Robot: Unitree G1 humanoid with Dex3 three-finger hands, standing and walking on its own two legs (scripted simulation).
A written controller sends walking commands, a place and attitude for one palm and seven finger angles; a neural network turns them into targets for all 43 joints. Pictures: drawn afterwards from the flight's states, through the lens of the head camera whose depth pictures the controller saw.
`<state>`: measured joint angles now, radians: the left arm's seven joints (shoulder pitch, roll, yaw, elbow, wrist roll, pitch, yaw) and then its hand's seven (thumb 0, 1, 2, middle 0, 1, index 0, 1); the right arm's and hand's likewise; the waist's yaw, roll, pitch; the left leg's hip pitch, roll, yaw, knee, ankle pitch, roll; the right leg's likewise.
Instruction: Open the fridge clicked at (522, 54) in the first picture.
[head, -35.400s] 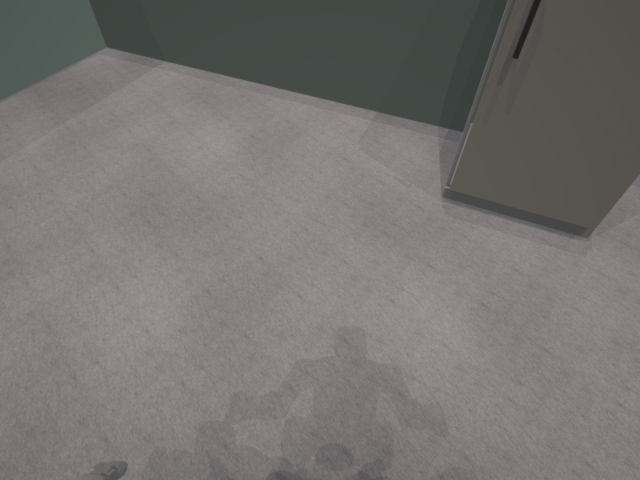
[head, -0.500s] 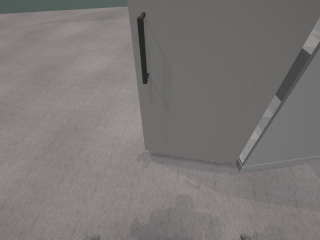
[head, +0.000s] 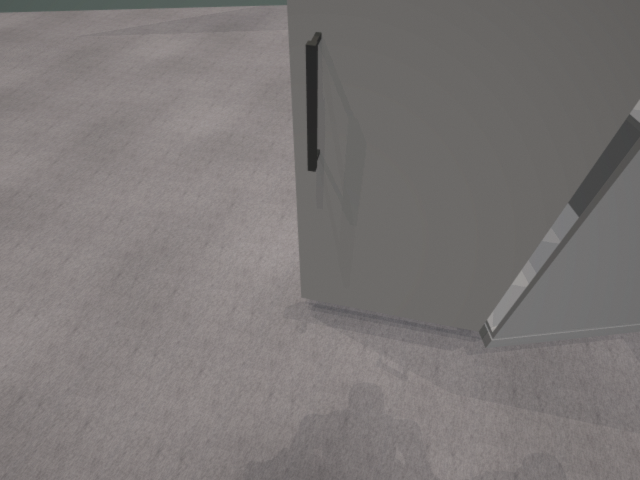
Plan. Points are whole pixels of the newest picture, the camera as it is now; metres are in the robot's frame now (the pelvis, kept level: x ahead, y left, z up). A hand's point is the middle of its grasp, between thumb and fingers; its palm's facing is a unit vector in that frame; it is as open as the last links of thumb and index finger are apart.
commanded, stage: let the arm hang, fingers relaxed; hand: left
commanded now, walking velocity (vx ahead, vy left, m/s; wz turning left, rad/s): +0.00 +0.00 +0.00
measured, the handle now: (314, 108) +0.74 +0.06 +0.07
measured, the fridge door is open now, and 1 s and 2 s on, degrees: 71 71 71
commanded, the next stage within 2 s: look to check the result in 0.34 s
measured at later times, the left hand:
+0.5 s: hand out of the picture +0.09 +0.25 -0.16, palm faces -0.02 -0.94 -0.33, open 7.4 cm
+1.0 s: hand out of the picture +0.11 +0.23 -0.16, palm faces -0.03 -0.95 -0.32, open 7.4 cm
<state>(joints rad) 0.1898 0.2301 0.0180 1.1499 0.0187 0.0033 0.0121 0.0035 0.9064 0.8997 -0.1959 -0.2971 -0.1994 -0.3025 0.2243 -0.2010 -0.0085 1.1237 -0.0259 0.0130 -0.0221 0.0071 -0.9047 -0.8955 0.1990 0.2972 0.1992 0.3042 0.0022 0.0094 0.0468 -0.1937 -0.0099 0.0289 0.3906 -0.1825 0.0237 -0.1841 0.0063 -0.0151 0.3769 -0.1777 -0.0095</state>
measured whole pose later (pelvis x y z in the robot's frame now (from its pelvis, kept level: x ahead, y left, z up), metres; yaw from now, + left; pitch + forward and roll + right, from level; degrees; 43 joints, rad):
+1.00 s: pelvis +0.03 -0.01 +0.00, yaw +0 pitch -1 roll +0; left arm 0.08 0.32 0.01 1.14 0.02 -0.02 0.00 0.00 0.90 0.90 -0.20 -0.30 -0.20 -0.30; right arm 0.09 -0.32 0.00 1.13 -0.02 0.00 -0.01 0.01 -0.90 -0.90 0.20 0.30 0.20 0.30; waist -0.01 0.00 0.06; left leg -0.10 -0.01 0.03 0.29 -0.18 0.01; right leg -0.10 0.01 -0.01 0.30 -0.18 -0.01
